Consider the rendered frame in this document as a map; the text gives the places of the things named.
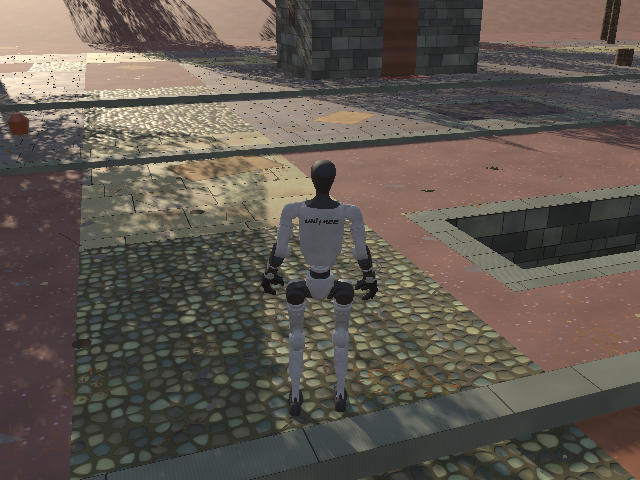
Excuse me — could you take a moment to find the right robot forearm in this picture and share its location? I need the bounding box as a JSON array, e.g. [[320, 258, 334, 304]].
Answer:
[[357, 245, 376, 283]]

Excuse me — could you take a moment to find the right robot hand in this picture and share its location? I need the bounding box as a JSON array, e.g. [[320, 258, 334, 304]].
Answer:
[[355, 279, 378, 300]]

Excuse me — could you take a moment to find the robot right upper arm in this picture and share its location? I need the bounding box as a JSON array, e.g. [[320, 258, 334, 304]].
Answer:
[[343, 203, 368, 260]]

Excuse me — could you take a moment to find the left robot hand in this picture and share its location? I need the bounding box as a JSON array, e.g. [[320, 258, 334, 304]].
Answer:
[[261, 273, 284, 295]]

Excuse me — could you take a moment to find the robot left shin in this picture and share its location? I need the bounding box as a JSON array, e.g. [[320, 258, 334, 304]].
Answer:
[[289, 333, 303, 402]]

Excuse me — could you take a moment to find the robot head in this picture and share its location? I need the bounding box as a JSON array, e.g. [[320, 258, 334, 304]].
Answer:
[[305, 160, 340, 209]]

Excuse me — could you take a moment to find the left robot forearm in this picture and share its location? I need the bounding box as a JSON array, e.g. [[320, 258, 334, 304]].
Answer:
[[264, 242, 284, 280]]

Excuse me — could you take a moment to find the robot left upper arm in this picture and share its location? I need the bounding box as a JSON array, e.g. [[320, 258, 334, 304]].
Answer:
[[274, 202, 302, 258]]

